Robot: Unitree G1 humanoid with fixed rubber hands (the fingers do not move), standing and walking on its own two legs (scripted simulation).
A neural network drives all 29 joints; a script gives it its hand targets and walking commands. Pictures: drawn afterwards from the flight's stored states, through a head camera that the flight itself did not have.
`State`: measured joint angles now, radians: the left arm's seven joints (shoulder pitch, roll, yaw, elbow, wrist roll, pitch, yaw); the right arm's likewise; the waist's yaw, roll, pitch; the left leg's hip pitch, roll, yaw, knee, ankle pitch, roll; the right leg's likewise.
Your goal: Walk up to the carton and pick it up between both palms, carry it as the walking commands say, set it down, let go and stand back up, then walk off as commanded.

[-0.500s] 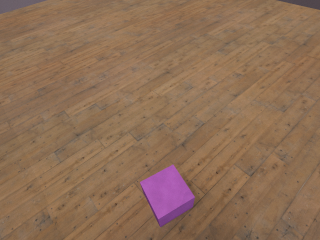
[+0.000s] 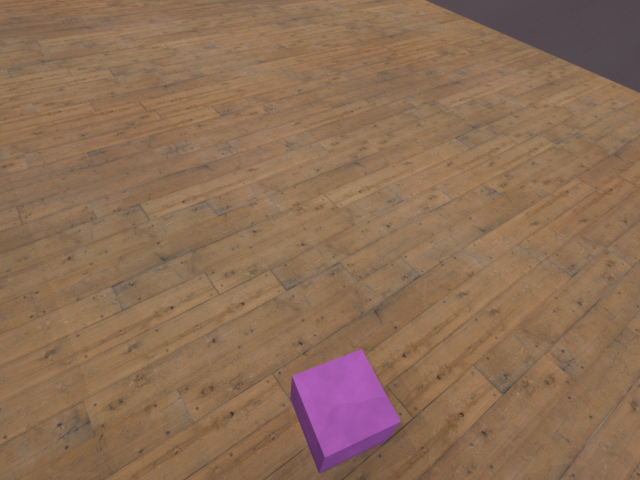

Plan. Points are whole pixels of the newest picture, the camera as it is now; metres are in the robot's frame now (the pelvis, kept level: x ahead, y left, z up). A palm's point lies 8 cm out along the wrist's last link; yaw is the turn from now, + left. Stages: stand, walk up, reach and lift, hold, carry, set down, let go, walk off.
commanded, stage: walk up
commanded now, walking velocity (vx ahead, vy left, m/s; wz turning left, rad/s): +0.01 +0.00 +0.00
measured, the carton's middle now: (341, 409) +0.46 -0.08 -0.69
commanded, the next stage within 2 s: none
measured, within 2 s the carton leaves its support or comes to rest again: neither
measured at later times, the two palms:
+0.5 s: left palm out of the picture +0.01 +0.20 -0.15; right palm out of the picture -0.02 -0.28 -0.15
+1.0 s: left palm out of the picture +0.00 +0.13 -0.15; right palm out of the picture -0.05 -0.29 -0.15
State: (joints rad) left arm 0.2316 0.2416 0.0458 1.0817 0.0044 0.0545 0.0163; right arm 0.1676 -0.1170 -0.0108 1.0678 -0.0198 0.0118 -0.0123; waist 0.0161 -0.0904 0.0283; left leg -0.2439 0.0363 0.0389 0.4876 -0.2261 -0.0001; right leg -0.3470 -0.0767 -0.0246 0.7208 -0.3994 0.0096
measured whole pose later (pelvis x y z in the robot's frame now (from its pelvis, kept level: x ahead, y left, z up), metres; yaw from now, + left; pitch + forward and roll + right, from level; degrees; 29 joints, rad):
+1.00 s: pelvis -0.01 -0.09 +0.00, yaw +0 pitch -2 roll +0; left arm 0.24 0.15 0.04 1.13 0.04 0.03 0.01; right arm 0.29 -0.09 -0.04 1.17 -0.03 0.02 -0.05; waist -0.02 -0.01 0.03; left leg -0.20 0.05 -0.03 0.44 -0.21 -0.04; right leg -0.22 0.04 -0.08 0.50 -0.30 -0.01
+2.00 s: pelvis +0.11 -0.25 +0.00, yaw +22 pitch +0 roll +2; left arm 0.33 0.19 0.03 1.05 0.04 0.01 0.06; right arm 0.18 -0.25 -0.07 0.99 -0.03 0.10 0.03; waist 0.06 0.03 0.05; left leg -0.52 0.01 0.03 1.11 -0.38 -0.04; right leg -0.28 -0.17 -0.15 0.52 -0.22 0.05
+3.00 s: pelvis +0.15 -0.28 +0.00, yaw +24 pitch +0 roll +0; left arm 0.18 0.14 0.02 1.06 0.01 0.02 0.02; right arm 0.17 -0.21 -0.03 1.13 0.00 0.07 -0.03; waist 0.00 0.02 0.05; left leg -0.23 0.00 0.02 0.66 -0.42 0.00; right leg -0.25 0.03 -0.08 0.44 -0.19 -0.07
